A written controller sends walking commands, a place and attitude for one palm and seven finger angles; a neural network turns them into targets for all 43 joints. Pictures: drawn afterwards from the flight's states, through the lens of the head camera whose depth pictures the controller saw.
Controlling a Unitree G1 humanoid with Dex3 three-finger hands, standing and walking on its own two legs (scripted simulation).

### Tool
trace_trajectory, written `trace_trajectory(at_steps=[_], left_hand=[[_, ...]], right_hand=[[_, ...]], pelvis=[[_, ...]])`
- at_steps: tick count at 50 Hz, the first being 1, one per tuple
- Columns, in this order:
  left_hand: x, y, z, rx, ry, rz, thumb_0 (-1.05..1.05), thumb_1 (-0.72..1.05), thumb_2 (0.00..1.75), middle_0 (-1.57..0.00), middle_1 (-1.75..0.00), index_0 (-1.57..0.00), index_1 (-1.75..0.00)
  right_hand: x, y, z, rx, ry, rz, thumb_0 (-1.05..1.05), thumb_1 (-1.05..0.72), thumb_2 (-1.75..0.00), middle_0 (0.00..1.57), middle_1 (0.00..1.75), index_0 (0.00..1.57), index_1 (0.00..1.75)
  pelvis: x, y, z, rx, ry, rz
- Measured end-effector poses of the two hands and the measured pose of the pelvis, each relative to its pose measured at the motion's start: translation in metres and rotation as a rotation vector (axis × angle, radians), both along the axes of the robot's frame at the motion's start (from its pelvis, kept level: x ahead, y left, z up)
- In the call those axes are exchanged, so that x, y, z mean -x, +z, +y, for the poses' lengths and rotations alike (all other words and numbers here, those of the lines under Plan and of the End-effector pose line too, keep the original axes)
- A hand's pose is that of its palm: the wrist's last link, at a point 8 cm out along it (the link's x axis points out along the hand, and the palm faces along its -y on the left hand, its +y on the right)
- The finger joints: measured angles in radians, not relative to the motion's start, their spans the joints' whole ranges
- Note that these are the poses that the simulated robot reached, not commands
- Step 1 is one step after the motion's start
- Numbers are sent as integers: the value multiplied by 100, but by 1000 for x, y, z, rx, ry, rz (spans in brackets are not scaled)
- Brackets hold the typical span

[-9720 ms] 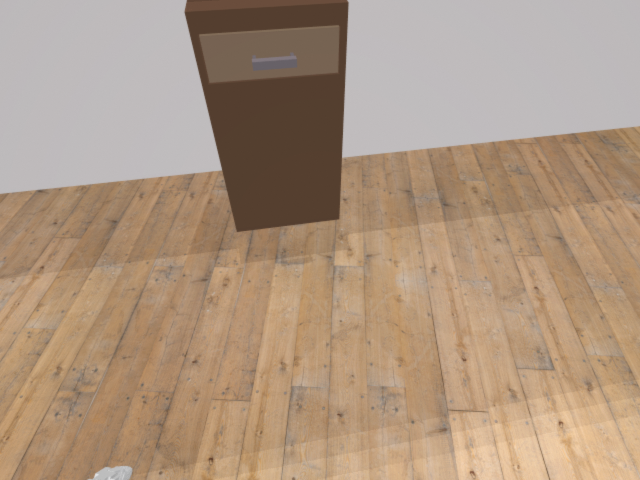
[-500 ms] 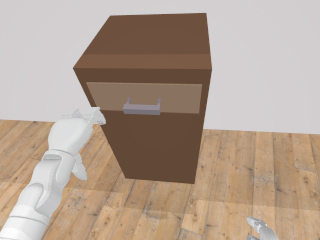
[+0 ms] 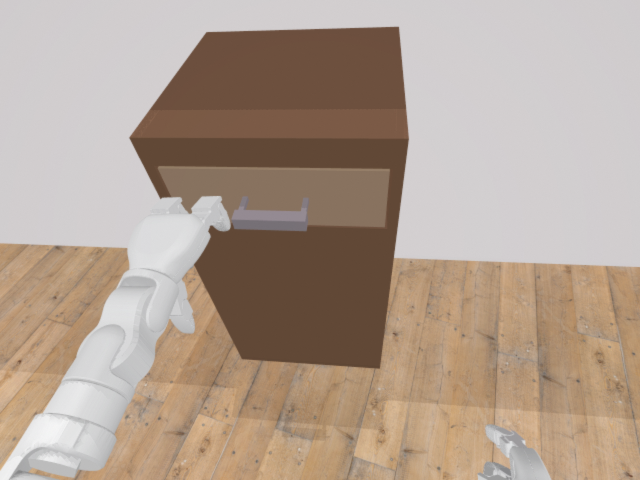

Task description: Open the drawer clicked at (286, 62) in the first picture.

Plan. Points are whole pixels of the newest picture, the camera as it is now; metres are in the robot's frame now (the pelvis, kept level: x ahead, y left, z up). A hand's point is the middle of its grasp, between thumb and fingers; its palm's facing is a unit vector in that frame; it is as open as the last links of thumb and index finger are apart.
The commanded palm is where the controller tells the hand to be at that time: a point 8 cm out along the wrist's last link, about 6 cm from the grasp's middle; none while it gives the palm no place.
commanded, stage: move the hooked fingers above the handle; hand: left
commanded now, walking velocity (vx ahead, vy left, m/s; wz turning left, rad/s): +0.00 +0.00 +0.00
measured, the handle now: (272, 211) +0.55 +0.16 -0.02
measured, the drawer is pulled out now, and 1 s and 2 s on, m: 0.00 0.00 0.00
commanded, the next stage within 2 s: lower the fingers behind the handle in 1.82 s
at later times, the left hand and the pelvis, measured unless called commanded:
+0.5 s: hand (224, 232) +0.43 +0.19 +0.06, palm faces +0.01 -0.06 -1.00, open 13.8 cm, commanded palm +0.41 +0.20 +0.12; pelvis +0.02 +0.00 -0.01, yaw -1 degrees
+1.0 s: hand (251, 211) +0.49 +0.17 +0.04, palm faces -0.03 -0.03 -1.00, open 13.8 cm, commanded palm +0.48 +0.18 +0.10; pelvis +0.02 +0.00 -0.02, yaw -1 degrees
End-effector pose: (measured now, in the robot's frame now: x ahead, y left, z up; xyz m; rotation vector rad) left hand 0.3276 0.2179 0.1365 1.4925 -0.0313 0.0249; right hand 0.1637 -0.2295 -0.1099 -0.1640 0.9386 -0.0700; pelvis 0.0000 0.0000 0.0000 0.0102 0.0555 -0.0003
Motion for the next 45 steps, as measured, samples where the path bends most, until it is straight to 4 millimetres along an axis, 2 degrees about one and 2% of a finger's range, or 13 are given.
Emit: trace_trajectory(at_steps=[7,16,25,34,45], left_hand=[[-27,-10,3,-15,41,55,0,-49,30,-32,-120,-32,-120],[-52,-20,-7,-10,-11,59,0,-49,30,-32,-120,-32,-120],[-80,-22,-21,-19,-3,30,0,-49,30,-32,-120,-32,-120],[-103,-31,-24,-35,8,85,0,-49,30,-32,-120,-32,-120],[-131,-35,-40,-36,-11,62,0,-49,30,-32,-120,-32,-120]], right_hand=[[20,-9,-14,18,-53,71,1,-91,-89,20,30,20,29],[39,-16,-30,50,-110,146,1,-91,-89,20,30,20,29],[46,-22,-29,30,-143,175,1,-91,-89,20,30,20,29],[54,-24,-26,28,-165,193,1,-91,-89,20,30,20,29],[90,-30,-34,48,-208,281,1,-91,-89,20,30,20,29]], pelvis=[[-7,-1,-2,-3,-8,26],[-17,-5,-1,-3,-10,65],[-22,-8,1,-3,-16,97],[-24,-10,0,-2,-17,117],[-23,-15,1,3,-15,162]])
